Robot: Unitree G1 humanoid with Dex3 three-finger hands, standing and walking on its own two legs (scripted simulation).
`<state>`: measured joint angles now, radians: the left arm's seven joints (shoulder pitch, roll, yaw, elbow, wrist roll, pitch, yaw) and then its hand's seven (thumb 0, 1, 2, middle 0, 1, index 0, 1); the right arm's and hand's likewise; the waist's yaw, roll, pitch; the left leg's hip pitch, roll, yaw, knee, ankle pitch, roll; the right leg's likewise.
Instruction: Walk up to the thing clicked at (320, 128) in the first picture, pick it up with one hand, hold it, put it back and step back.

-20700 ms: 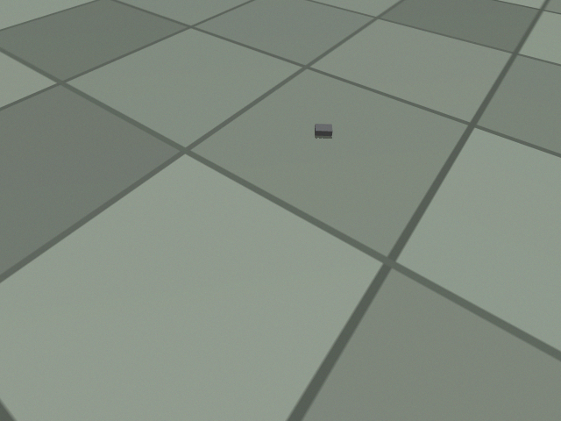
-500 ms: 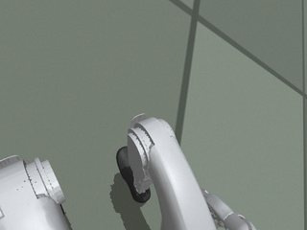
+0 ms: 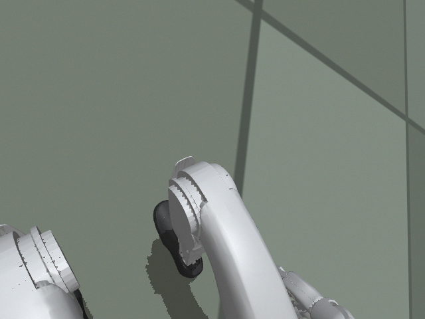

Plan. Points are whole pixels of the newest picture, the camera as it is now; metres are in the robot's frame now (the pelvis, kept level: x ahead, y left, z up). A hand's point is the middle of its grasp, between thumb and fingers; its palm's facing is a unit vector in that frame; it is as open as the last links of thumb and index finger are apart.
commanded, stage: rest palm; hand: left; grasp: from above
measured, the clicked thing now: out of the picture +0.48 +0.34 -0.29
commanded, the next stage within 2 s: close in 0.04 s
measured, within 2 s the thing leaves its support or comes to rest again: neither
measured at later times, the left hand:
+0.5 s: hand out of the picture +0.46 +0.32 -0.25, palm faces -0.43 -0.12 -0.90, open 11.6 cm
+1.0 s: hand out of the picture +0.46 +0.33 -0.26, palm faces -0.45 -0.14 -0.88, open 10.0 cm
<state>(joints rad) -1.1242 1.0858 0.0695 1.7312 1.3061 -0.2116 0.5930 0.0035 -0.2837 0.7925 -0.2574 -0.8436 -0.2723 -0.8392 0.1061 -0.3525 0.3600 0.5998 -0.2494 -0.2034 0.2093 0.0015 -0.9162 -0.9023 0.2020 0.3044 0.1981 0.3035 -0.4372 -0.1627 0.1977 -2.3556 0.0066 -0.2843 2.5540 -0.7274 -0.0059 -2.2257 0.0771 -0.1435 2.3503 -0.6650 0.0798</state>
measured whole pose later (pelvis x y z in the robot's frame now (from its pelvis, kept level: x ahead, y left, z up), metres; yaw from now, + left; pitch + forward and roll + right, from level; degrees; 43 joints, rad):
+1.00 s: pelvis +0.00 +0.00 +0.00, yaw +0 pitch +28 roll -16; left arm -1.13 1.11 0.05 1.70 1.29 -0.24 0.55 0.00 0.14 0.41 -0.53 -0.63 -0.57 -0.57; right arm 0.09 -0.35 0.38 0.59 -0.25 -0.17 0.19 0.00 -0.90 -0.90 0.20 0.30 0.20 0.30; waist -0.43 -0.16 0.21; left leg -2.35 0.01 -0.30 2.54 -0.73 -0.01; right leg -2.21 0.07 -0.16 2.33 -0.66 0.08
